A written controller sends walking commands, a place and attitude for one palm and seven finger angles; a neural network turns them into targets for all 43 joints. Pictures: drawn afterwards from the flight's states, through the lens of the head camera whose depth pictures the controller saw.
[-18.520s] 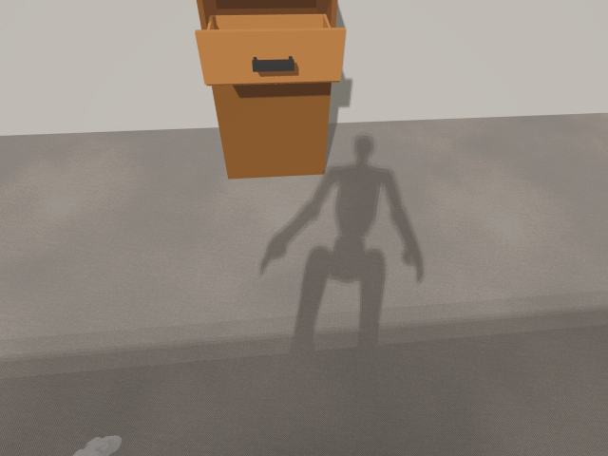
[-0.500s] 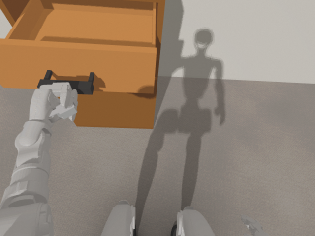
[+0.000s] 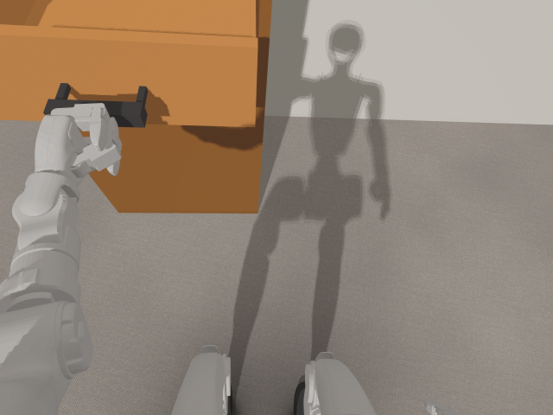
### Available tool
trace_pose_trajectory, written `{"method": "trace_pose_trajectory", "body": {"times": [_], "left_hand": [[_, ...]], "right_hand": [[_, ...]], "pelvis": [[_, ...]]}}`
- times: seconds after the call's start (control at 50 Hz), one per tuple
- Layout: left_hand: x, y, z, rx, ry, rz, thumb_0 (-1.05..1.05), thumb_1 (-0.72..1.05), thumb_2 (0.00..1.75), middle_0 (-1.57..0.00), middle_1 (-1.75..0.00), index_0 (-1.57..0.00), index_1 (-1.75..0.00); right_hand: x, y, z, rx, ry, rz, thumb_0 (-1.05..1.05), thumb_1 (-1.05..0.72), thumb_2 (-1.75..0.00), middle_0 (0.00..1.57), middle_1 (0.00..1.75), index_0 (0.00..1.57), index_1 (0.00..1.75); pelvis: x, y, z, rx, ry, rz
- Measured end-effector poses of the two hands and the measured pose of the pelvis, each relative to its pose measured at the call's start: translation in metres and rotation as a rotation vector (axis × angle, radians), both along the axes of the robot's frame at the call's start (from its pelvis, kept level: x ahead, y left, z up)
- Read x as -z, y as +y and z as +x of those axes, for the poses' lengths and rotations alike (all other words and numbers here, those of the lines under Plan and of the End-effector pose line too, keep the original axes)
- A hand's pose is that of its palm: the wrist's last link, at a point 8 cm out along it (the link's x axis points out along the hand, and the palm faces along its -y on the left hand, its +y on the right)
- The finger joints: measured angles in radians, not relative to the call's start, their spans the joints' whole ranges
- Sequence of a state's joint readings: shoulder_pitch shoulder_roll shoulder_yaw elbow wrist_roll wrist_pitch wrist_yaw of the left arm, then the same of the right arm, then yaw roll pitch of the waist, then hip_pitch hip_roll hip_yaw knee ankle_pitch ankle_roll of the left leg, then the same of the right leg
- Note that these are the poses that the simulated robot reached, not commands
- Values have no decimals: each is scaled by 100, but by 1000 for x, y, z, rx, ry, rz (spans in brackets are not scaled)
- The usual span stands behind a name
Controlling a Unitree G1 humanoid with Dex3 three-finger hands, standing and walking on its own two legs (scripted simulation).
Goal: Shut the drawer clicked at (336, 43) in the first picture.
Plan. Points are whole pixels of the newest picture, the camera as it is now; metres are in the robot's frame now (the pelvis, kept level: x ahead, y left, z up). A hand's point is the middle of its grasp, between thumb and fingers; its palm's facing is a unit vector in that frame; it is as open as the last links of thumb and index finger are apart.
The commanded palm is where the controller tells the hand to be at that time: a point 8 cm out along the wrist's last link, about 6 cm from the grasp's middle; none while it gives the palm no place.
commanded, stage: push the drawer shut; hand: left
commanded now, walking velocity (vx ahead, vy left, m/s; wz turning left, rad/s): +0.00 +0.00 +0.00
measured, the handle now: (100, 102) +0.54 +0.26 +0.06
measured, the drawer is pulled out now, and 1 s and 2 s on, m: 0.15 0.04 0.00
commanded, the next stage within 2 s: pull the fist back off the drawer in 1.56 s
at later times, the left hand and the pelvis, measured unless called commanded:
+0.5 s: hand (124, 111) +0.52 +0.22 +0.06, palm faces +0.00 -1.00 -0.05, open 2.9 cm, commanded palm +0.53 +0.26 +0.06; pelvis +0.00 -0.01 -0.01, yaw -1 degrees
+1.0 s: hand (123, 82) +0.58 +0.23 +0.06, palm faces +0.00 -1.00 -0.03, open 3.0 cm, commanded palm +0.59 +0.24 +0.06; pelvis -0.01 +0.01 -0.02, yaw -3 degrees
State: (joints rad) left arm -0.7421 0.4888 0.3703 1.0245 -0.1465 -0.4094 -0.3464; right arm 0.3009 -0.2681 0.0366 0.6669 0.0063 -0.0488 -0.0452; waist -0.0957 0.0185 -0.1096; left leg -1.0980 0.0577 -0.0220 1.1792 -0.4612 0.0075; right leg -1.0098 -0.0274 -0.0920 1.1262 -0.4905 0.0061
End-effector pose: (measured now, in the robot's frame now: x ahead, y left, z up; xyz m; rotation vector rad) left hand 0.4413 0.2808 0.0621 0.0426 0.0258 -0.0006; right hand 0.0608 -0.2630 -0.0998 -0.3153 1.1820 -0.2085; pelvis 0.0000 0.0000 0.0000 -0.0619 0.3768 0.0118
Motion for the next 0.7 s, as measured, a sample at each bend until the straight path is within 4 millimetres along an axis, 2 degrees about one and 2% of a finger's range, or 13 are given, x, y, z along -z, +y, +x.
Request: {"method": "trace_pose_trajectory", "body": {"times": [0.2,0.42,0.7], "left_hand": [[-2,-5,23,-9,7,1,-4,79,95,-140,-160,-140,-160],[-3,-6,51,-6,12,3,-3,80,96,-140,-160,-140,-160],[-5,1,84,5,18,-4,-1,75,92,-140,-160,-140,-160]], "right_hand": [[2,-6,-14,28,49,-3,0,-91,-90,20,30,20,30],[5,-11,-40,65,124,-22,0,-91,-90,20,30,20,30],[2,-1,-73,113,203,-37,0,-91,-90,20,30,20,30]], "pelvis": [[3,-5,2,4,20,-3],[9,-7,0,12,54,-12],[16,0,-2,23,96,-31]]}}
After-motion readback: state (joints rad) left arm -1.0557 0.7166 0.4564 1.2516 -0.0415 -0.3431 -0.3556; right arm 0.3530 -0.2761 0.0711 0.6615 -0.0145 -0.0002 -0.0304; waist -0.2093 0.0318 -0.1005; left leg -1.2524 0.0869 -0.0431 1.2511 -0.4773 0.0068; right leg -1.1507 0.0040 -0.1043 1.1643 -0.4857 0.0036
